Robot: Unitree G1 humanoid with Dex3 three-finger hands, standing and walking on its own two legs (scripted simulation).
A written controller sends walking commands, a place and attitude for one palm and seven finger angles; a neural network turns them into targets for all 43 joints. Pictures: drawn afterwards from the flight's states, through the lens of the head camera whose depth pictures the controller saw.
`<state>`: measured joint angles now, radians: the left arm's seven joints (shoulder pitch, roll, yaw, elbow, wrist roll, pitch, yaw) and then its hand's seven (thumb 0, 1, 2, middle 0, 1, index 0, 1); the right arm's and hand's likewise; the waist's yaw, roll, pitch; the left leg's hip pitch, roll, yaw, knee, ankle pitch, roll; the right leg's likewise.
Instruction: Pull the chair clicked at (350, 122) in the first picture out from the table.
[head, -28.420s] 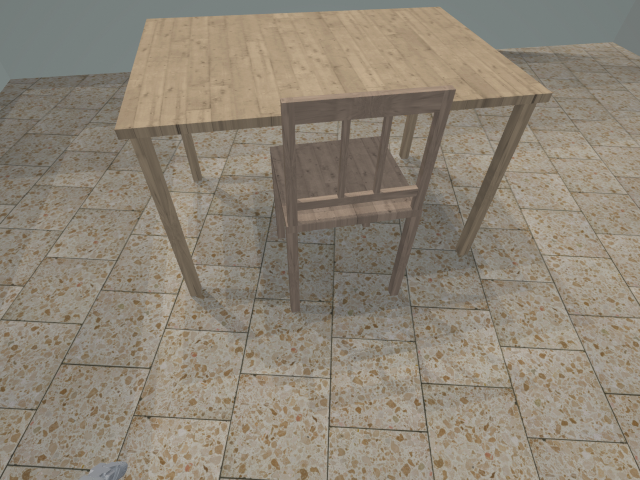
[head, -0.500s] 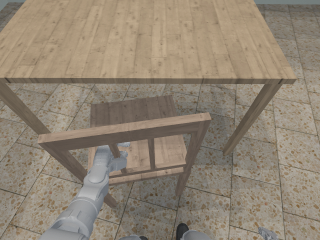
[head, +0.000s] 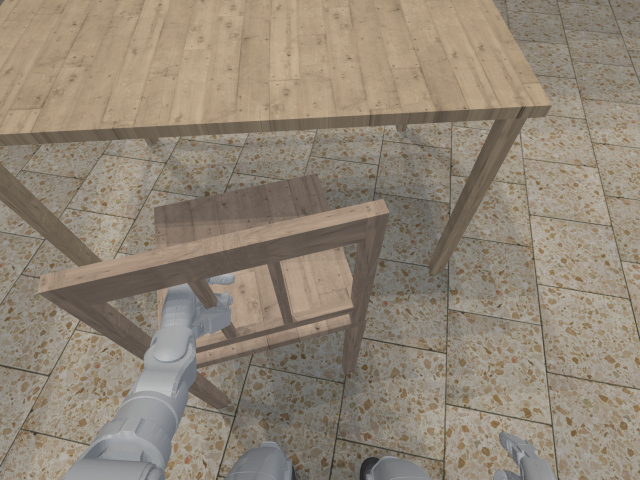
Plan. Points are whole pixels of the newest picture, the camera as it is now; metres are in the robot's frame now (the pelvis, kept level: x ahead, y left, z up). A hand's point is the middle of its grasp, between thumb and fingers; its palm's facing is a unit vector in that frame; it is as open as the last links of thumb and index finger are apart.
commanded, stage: step backward, pulling the chair out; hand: left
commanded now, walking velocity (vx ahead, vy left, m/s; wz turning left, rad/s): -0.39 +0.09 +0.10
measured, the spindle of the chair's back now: (215, 309) +0.36 +0.17 -0.11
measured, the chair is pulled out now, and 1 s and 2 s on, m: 0.22 0.46 0.65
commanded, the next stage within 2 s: stop walking, hand still on the chair in 1.18 s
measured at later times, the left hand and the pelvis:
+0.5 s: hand (215, 391) +0.23 +0.14 -0.07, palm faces +0.03 -0.98 -0.18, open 5.1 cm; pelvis -0.11 +0.00 +0.00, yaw +2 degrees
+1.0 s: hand out of the picture +0.09 +0.14 -0.07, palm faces -0.01 -0.98 -0.18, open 5.1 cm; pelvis -0.25 +0.01 +0.00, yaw +3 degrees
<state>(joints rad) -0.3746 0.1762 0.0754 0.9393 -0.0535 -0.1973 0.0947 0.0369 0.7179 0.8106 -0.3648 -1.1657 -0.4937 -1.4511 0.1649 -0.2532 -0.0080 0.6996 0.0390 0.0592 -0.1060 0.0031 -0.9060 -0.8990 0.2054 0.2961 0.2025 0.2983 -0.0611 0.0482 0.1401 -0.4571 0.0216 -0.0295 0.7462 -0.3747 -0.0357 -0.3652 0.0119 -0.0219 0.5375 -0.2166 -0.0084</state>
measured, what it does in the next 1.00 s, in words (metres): walks backwards: left foot, then right foot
